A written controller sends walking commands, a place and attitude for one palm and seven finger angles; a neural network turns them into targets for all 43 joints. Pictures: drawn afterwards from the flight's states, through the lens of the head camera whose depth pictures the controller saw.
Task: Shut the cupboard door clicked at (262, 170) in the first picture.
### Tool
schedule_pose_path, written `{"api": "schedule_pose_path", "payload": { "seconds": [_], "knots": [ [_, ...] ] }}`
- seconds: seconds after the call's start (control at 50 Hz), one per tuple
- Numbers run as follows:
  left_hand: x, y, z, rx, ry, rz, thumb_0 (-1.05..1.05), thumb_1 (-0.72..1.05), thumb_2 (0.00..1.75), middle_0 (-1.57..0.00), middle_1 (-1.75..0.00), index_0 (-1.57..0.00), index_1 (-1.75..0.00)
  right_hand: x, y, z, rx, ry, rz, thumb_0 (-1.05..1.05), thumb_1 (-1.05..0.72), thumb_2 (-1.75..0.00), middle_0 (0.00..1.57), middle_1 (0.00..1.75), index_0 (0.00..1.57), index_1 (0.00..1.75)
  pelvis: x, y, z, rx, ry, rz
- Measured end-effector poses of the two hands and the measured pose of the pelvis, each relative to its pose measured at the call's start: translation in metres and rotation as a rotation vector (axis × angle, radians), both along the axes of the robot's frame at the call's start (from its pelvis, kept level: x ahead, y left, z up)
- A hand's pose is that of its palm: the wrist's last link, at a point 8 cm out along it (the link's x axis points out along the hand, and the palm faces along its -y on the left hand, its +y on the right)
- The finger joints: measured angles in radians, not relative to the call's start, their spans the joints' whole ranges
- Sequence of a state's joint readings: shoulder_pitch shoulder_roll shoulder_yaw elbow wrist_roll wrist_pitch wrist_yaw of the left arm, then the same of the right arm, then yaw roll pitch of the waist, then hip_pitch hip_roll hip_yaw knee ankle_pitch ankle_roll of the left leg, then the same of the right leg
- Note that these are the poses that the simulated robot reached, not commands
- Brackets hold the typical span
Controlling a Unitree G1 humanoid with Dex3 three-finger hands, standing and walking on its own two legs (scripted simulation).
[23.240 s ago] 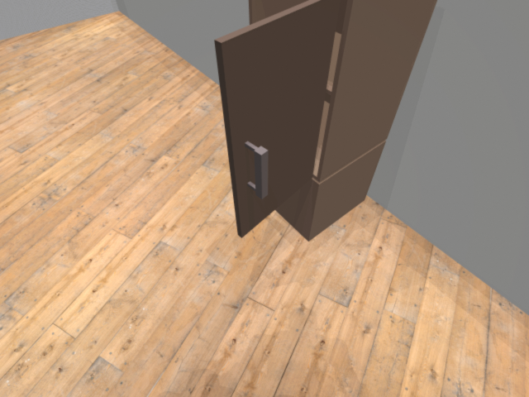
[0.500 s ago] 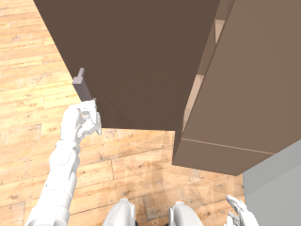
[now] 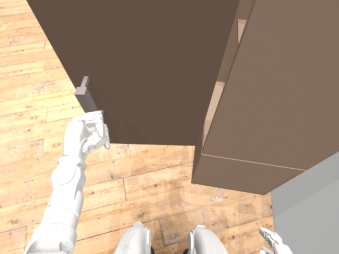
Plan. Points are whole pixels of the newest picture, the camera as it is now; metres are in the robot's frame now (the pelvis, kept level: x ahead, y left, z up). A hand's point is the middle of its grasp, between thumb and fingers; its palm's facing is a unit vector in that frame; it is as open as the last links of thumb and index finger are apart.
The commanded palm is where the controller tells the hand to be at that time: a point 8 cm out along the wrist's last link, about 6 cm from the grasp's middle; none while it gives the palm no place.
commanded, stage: push the door shut along its arc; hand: left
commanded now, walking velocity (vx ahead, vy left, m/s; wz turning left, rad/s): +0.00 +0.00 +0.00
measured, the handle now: (92, 104) +0.48 +0.21 +0.03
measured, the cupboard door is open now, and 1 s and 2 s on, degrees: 98 81 67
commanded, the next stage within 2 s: pull the fist back off the door in 1.90 s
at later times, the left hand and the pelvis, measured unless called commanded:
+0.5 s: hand (107, 118) +0.43 +0.16 +0.04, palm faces -0.15 -0.99 -0.05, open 3.1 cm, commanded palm +0.42 +0.21 +0.04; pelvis -0.01 +0.00 -0.01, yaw +0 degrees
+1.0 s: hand (117, 99) +0.49 +0.15 +0.03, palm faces -0.28 -0.96 -0.03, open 3.1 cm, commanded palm +0.49 +0.18 +0.04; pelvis -0.01 +0.02 -0.03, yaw -1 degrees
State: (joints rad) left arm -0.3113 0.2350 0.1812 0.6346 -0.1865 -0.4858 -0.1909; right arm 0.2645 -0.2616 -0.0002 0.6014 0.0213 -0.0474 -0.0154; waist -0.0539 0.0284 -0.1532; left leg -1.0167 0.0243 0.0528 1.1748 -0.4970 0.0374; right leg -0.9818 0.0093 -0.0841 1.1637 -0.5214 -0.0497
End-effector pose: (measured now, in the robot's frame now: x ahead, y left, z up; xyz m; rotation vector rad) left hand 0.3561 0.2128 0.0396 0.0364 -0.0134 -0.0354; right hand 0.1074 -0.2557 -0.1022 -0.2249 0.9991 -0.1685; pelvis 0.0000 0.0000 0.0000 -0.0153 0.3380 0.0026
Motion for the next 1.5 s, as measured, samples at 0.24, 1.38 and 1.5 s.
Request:
{"api": "schedule_pose_path", "payload": {
  "seconds": [0.24, 1.38, 1.5],
  "knots": [
    [0.013, -0.001, 0.002, 0.019, -0.007, -0.041, 0.02, 0.90, 0.90, -1.30, -1.50, -1.30, -1.50, 0.007, 0.003, -0.002, -0.002, -0.023, 0.020, 0.01, -0.91, -0.90, 0.20, 0.30, 0.20, 0.30, -0.005, -0.001, -0.004, -0.004, -0.001, 0.010],
    [0.179, -0.051, 0.002, 0.010, 0.081, -0.342, 0.01, 0.90, 0.92, -1.30, -1.50, -1.29, -1.50, -0.133, 0.017, -0.020, -0.044, 0.357, -0.177, 0.00, -0.91, -0.90, 0.20, 0.30, 0.20, 0.30, -0.006, 0.022, -0.031, -0.052, 0.163, -0.018],
    [0.186, -0.053, 0.003, 0.024, 0.094, -0.355, 0.00, 0.90, 0.93, -1.30, -1.50, -1.29, -1.50, -0.140, 0.014, -0.023, -0.041, 0.387, -0.185, 0.00, -0.91, -0.90, 0.20, 0.30, 0.20, 0.30, -0.005, 0.017, -0.033, -0.051, 0.169, -0.016]
  ]
}}
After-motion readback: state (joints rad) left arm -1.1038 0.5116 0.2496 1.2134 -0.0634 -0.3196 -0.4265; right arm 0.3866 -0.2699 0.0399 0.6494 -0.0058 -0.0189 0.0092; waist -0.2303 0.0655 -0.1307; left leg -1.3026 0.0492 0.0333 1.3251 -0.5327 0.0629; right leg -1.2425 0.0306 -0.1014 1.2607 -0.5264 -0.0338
